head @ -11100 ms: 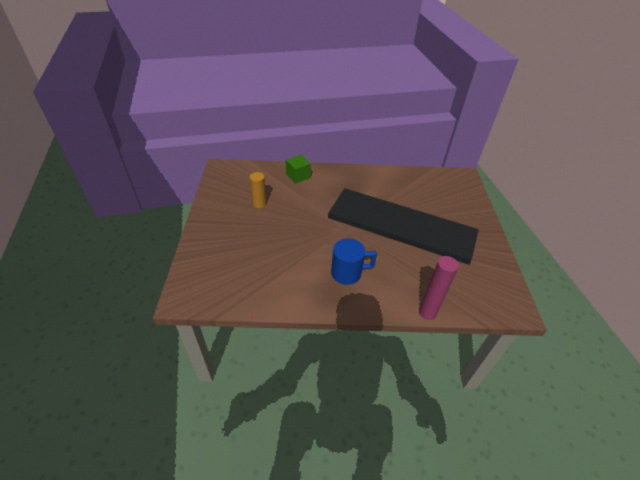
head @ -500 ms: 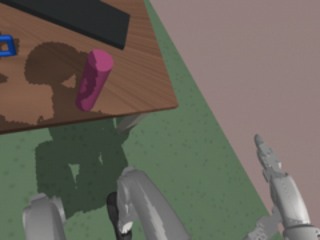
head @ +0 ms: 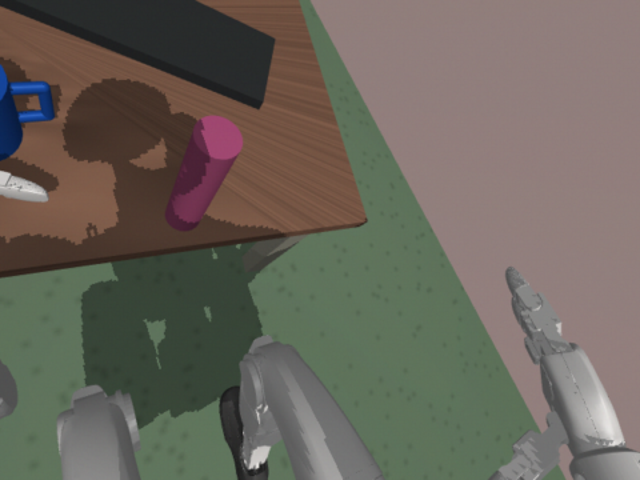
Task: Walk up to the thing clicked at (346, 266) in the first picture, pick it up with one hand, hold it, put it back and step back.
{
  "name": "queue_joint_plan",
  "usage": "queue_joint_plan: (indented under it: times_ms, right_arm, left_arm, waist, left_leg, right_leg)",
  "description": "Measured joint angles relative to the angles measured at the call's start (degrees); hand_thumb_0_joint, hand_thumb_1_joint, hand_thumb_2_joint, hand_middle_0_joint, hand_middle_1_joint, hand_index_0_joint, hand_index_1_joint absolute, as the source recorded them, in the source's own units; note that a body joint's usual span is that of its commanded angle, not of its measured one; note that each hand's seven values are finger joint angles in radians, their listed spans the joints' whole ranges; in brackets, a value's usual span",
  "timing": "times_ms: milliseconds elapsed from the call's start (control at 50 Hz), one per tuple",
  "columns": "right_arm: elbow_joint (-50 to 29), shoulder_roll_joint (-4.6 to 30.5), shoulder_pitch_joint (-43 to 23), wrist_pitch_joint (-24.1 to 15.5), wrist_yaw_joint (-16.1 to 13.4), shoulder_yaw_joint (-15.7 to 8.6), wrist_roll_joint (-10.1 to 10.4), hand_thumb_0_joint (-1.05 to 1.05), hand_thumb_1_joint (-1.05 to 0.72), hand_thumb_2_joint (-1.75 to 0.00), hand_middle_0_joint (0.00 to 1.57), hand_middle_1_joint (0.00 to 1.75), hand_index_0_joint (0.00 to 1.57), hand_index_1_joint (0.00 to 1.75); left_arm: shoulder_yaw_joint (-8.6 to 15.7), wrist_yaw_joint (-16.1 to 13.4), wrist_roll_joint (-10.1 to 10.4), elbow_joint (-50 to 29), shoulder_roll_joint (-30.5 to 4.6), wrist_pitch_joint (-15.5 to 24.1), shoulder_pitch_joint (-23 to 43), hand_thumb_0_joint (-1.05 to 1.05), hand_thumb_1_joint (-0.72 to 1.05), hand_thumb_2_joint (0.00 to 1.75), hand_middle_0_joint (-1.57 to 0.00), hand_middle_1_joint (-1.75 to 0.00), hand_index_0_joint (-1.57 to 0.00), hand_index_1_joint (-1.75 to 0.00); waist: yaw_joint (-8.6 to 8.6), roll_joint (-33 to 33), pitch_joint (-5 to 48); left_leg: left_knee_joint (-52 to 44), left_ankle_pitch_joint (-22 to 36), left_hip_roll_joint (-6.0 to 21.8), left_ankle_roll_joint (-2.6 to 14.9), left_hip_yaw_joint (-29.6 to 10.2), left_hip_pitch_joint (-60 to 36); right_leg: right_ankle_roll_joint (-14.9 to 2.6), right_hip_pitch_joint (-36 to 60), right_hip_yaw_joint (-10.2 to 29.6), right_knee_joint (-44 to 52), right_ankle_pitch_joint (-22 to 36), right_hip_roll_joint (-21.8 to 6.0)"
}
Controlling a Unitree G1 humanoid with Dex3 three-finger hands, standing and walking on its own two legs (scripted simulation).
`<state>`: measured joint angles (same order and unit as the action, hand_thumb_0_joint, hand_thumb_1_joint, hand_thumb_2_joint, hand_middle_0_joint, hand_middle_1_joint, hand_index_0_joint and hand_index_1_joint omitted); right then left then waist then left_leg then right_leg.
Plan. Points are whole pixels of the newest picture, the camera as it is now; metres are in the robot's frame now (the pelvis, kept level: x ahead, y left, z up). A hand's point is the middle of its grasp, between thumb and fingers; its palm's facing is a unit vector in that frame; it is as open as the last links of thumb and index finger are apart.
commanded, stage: close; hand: left
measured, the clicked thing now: out of the picture +0.58 +0.20 -0.08
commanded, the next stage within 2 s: settle in 0.54 s
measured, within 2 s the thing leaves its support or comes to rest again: leaves its support in 1.06 s
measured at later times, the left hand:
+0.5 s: hand out of the picture +0.56 +0.22 -0.07, palm faces +0.23 -0.97 -0.01, open 12.6 cm
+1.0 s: hand out of the picture +0.57 +0.21 -0.07, palm faces +0.22 -0.98 -0.02, open 11.1 cm
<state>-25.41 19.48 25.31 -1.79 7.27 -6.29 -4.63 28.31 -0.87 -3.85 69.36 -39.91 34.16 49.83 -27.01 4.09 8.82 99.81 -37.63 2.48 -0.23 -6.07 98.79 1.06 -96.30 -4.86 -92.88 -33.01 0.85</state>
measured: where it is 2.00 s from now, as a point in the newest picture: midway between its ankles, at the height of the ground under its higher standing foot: outside the picture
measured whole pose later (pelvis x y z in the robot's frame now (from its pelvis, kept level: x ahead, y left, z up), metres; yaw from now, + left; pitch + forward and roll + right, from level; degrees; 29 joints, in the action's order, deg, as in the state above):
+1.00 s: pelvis -0.02 +0.01 +0.00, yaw -1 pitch +35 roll -8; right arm -33.3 21.2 26.2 -1.4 8.0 -6.1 -2.9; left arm 28.4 -3.1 -6.2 71.6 -44.6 30.3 54.3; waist -30.2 4.6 7.5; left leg 99.9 -36.0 2.6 0.7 -4.8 99.7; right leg 2.0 -97.4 -3.6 -92.7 -30.9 1.1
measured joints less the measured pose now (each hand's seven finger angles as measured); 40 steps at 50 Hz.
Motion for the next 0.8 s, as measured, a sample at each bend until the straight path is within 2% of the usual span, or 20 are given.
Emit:
queue_joint_plan:
  times_ms: [60,160,340,580,680,800]
  right_arm:
    - [-0.3,-0.4,-0.3,0.9,0.2,0.8,-0.3,-0.01,0.50,-0.06,0.06,0.05,0.07,0.05]
    - [-1.8,0.0,-1.7,1.2,0.2,2.0,-0.1,-0.01,0.50,-0.05,0.06,0.05,0.07,0.05]
    - [-5.0,1.1,-1.5,0.1,-0.2,0.9,0.7,-0.01,0.49,-0.05,0.06,0.05,0.07,0.05]
    - [-6.4,2.1,-0.1,0.7,0.3,0.2,0.9,-0.01,0.48,-0.06,0.06,0.05,0.07,0.05]
    - [-7.7,1.9,0.0,0.9,0.4,1.0,1.3,-0.01,0.48,-0.05,0.06,0.05,0.07,0.05]
    - [-9.2,2.1,-0.1,0.5,0.7,1.2,1.9,-0.01,0.49,-0.06,0.06,0.05,0.07,0.05]
  left_arm:
    - [-0.5,-0.8,-0.9,1.1,-0.7,-0.1,0.1,-0.01,-0.60,0.05,-0.18,-0.12,-0.18,-0.12]
    - [0.0,-2.1,-0.9,4.1,-1.5,0.5,1.5,-0.01,-0.60,0.07,-0.30,-0.21,-0.30,-0.20]
    - [0.1,-2.3,-0.8,5.9,-3.2,2.1,3.9,-0.01,-0.55,0.19,-0.50,-0.40,-0.53,-0.39]
    - [-0.4,-2.1,-2.7,4.7,-5.8,-1.4,6.1,-0.01,-0.42,0.45,-0.78,-0.71,-0.84,-0.71]
    - [0.0,-1.5,-2.9,5.7,-6.4,-1.0,6.0,-0.01,-0.48,0.60,-0.77,-0.77,-0.82,-0.78]
    - [0.4,-1.7,-2.5,5.4,-6.0,-0.8,5.9,-0.01,-0.50,0.87,-0.72,-0.86,-0.77,-0.88]
  waist:
    - [-0.20,-0.6,-0.1]
    - [-0.56,-1.7,-0.6]
    - [-1.46,-0.8,-1.0]
    - [-3.08,0.1,-1.2]
    - [-3.31,-0.5,-1.5]
    - [-3.11,-0.5,-1.8]
  left_leg:
    - [0.1,0.1,0.0,0.13,0.0,0.0]
    - [0.3,0.5,-0.1,0.53,0.5,0.4]
    - [1.9,1.0,-0.4,0.90,1.2,2.4]
    - [1.5,1.8,-0.4,1.00,0.6,2.8]
    - [1.3,1.6,-0.2,1.28,0.9,2.4]
    - [1.4,1.5,-0.1,1.47,1.3,2.3]
  right_leg:
    - [0.11,0.0,0.1,0.1,0.2,0.0]
    - [0.45,-0.4,0.5,-0.2,0.6,-0.1]
    - [0.83,-2.7,1.2,-2.2,1.0,-0.3]
    - [0.86,-2.5,0.7,-1.0,2.0,-0.2]
    - [1.02,-2.2,1.0,-0.7,2.0,-0.1]
    - [1.24,-2.2,1.4,-0.8,2.0,0.1]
